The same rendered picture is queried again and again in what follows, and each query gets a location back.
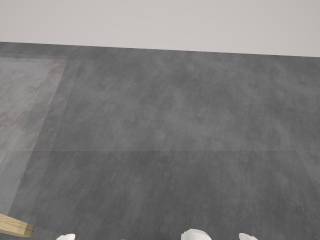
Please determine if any robot right thigh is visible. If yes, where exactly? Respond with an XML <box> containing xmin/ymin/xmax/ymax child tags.
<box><xmin>181</xmin><ymin>229</ymin><xmax>212</xmax><ymax>240</ymax></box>

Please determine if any table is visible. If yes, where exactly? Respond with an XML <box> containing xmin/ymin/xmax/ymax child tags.
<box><xmin>0</xmin><ymin>214</ymin><xmax>36</xmax><ymax>237</ymax></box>

